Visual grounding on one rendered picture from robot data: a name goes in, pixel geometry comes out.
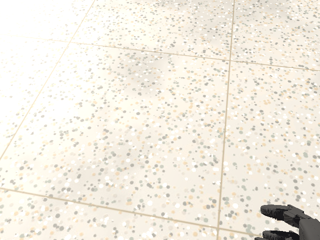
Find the robot right hand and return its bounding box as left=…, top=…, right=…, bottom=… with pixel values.
left=254, top=204, right=320, bottom=240

